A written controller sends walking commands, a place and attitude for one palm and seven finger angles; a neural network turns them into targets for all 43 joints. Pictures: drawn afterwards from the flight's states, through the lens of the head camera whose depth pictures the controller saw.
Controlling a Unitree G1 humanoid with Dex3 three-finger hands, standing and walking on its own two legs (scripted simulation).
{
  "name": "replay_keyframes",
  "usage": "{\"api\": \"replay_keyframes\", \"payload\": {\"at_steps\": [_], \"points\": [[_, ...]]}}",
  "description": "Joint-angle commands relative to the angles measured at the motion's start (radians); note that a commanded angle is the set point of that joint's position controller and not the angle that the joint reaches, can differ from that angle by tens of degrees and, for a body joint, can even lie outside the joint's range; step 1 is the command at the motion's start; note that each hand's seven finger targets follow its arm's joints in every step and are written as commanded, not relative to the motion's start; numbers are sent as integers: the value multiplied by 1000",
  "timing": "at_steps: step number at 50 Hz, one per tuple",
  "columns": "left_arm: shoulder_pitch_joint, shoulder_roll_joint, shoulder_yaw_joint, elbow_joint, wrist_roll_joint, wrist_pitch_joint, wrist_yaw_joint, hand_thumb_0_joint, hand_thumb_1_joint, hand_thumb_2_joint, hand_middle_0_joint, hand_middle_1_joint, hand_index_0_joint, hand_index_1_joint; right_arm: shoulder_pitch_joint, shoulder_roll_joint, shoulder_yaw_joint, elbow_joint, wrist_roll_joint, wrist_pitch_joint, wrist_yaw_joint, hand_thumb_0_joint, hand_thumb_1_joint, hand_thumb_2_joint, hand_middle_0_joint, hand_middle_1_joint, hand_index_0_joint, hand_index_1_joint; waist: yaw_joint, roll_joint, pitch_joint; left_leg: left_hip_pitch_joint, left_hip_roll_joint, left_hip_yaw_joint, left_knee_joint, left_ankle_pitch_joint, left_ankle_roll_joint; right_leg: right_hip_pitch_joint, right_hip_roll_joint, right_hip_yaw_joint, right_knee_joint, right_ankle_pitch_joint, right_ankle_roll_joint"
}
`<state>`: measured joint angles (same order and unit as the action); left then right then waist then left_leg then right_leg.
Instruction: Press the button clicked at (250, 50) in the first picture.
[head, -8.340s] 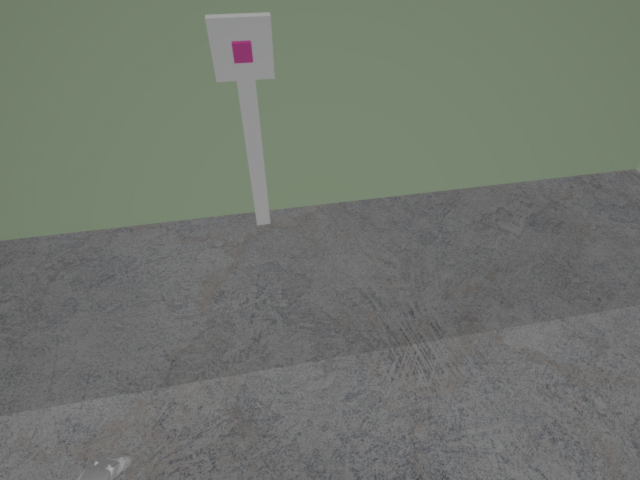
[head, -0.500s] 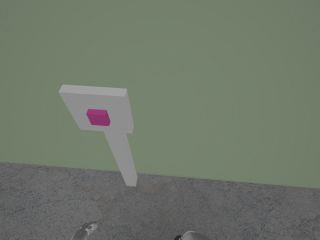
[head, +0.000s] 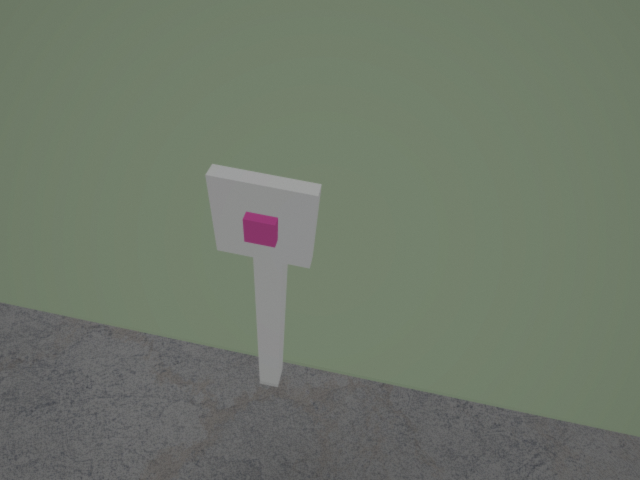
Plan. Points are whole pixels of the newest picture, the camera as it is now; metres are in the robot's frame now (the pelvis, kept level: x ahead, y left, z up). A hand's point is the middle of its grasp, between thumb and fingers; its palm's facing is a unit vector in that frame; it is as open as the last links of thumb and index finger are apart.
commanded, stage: come to a stop and stand still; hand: left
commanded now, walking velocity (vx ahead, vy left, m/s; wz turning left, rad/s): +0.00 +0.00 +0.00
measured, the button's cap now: (261, 228) +0.50 +0.14 -0.01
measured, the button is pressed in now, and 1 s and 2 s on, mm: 0 0 0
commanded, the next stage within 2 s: look again from close up in 0.70 s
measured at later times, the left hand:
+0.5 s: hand out of the picture -0.06 +0.13 -0.18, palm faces -0.01 -0.99 -0.15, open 7.4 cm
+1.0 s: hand out of the picture -0.06 +0.14 -0.18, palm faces -0.01 -0.99 -0.17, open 7.4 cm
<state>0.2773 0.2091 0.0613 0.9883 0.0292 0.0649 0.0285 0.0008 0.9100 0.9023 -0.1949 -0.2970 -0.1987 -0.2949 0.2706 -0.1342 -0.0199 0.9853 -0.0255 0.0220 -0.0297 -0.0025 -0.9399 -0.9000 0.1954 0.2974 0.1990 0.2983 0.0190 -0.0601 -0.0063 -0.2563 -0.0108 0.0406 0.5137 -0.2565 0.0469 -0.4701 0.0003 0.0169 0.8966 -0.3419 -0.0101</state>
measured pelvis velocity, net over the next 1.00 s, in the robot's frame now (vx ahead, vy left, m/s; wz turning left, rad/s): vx -0.04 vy -0.01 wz -0.02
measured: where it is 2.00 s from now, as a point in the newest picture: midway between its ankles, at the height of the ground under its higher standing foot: outside the picture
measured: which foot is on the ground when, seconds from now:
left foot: down 0.00-1.00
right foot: up 0.00-0.16, down 0.18-1.00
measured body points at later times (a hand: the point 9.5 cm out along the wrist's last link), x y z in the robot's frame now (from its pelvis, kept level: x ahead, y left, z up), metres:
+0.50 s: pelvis -0.06 -0.02 +0.00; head -0.07 -0.02 +0.45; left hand -0.06 +0.18 -0.16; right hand -0.08 -0.23 -0.16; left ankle +0.01 +0.09 -0.74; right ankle -0.08 -0.12 -0.74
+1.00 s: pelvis -0.04 -0.01 -0.01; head -0.05 -0.01 +0.44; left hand -0.06 +0.20 -0.17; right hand -0.06 -0.22 -0.17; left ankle +0.01 +0.09 -0.74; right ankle -0.08 -0.12 -0.74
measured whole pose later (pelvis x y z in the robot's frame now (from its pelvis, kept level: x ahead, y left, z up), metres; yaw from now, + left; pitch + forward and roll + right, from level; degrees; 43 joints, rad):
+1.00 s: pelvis -0.04 -0.01 -0.01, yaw -1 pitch -1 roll -2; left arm 0.37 0.10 -0.02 1.10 0.02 -0.03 0.05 0.00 0.90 0.90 -0.20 -0.30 -0.20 -0.30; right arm 0.34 -0.13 0.01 1.08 -0.02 -0.01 -0.01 0.01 -0.92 -0.90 0.19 0.30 0.20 0.30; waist -0.03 0.04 0.00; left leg -0.34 0.01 0.02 0.60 -0.23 0.03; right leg -0.16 0.04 -0.03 0.54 -0.35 -0.02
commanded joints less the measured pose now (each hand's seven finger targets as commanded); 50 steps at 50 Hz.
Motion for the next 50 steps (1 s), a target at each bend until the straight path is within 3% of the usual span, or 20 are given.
{"api": "replay_keyframes", "payload": {"at_steps": [1,4,6,7,9,11,13,18,21,25,32,39,40,41,42,43,46,47,49,50], "points": [[66,-1,-15,-19,-4,-31,-3,0,900,900,-200,-300,-200,-300,-26,-136,-15,-64,4,-33,-12,0,-900,-900,200,300,200,300,11,165,25,-17,201,-179,-280,92,102,63,-16,-2,-1,-30,20],[29,-12,-31,-16,-9,-48,-1,0,900,900,-200,-300,-200,-300,59,-132,-17,-22,4,-37,-16,0,-900,-900,200,300,200,300,-34,191,-6,158,242,-226,-237,309,130,85,-39,-20,-219,-129,25],[69,-17,-36,10,-15,-57,3,0,900,900,-200,-300,-200,-300,86,-144,-18,3,9,-37,-13,0,-900,-900,200,300,200,300,-26,169,-36,186,230,-218,-201,400,118,172,-36,-23,-389,-79,22],[102,-16,-40,31,-16,-65,6,0,900,900,-200,-300,-200,-300,86,-140,-16,13,15,-37,-12,0,-900,-900,200,300,200,300,-13,128,-51,167,203,-203,-165,400,91,249,-37,-21,-505,31,21],[136,17,-45,67,-14,-80,15,0,900,900,-200,-300,-200,-300,61,-106,-8,21,29,-42,-6,0,-900,-900,200,300,200,300,-19,39,-44,91,131,-129,-120,304,16,334,-109,83,-564,252,-12],[133,28,-55,72,-18,-84,15,0,900,900,-200,-300,-200,-300,57,-94,0,25,28,-46,-1,0,-900,-900,200,300,200,300,-30,56,-27,109,96,-105,-141,227,-7,306,-150,72,-544,324,-34],[120,10,-60,89,-16,-92,16,0,900,900,-200,-300,-200,-300,58,-108,-2,54,22,-39,-1,0,-900,-900,200,300,200,300,-34,-95,-34,130,106,-87,-116,244,-10,301,-120,68,-536,352,-32],[108,-2,-65,94,-20,-78,15,0,900,900,-200,-300,-200,-300,52,-102,6,97,18,-24,3,0,-900,-900,200,300,200,300,-27,43,138,79,101,-97,-181,40,-19,171,-102,80,-603,7,-39],[119,-3,-63,99,-20,-73,13,0,900,900,-200,-300,-200,-300,75,-89,8,111,14,-13,4,0,-900,-900,200,300,200,300,-27,47,188,40,93,-102,-192,-44,-24,120,-94,91,-625,-118,-43],[133,-4,-60,99,-20,-71,12,0,900,900,-200,-300,-200,-300,101,-76,7,118,11,-6,5,0,-900,-900,200,300,200,300,-27,55,195,17,88,-100,-178,-76,-27,86,-92,102,-635,-196,-47],[152,-22,-57,100,-22,-79,10,0,900,900,-200,-300,-200,-300,136,-53,8,127,10,-16,1,0,-900,-900,200,300,200,300,-22,60,128,16,94,-107,-173,-49,-28,128,-85,95,-603,-133,-54],[176,-41,-65,119,-23,-88,12,0,900,900,-200,-300,-200,-300,150,-38,14,138,14,-26,-3,0,-900,-900,200,300,200,300,-22,56,126,29,102,-97,-161,30,-28,148,-87,91,-596,-38,-55],[233,10,-63,131,4,-121,42,0,900,900,-200,-300,-200,-300,-17,-89,12,60,12,-45,12,0,-900,-900,200,300,200,300,36,50,178,-69,78,-62,80,52,-56,143,-136,182,-633,320,-19],[147,58,-59,71,-4,-127,37,0,900,900,-200,-300,-200,-300,79,-38,9,32,14,-34,21,0,-900,-900,200,300,200,300,-68,25,106,-47,62,-54,111,-50,-50,121,-204,208,-658,90,-64],[105,48,-58,48,-9,-125,29,0,900,900,-200,-300,-200,-300,105,-35,8,56,9,-26,24,0,-900,-900,200,300,200,300,-73,91,109,-19,57,-42,127,-41,-45,79,-189,195,-665,-73,-92],[76,49,-52,48,-11,-129,30,0,900,900,-200,-300,-200,-300,121,-36,11,61,5,-25,27,0,-900,-900,200,300,200,300,-83,89,86,-9,60,-38,121,-9,-45,86,-176,165,-644,-56,-104],[104,12,-53,52,-16,-127,29,0,900,900,-200,-300,-200,-300,156,-52,16,49,8,-49,20,0,-900,-900,200,300,200,300,-68,60,24,26,78,-79,12,106,-23,161,-96,91,-521,51,-83],[113,-4,-54,54,-16,-120,30,0,900,900,-200,-300,-200,-300,150,-69,14,45,8,-53,15,0,-900,-900,200,300,200,300,-57,63,33,14,95,-95,-7,110,-15,169,-75,78,-499,36,-74],[134,-8,-55,61,-14,-105,29,0,900,900,-200,-300,-200,-300,120,-82,15,42,8,-54,10,0,-900,-900,200,300,200,300,-32,141,83,-48,115,-144,-62,84,8,188,-46,51,-461,12,-61],[147,-8,-55,64,-15,-102,27,0,900,900,-200,-300,-200,-300,104,-86,15,37,9,-53,8,0,-900,-900,200,300,200,300,-22,114,94,-71,120,-157,-86,53,16,203,-42,44,-458,14,-56]]}}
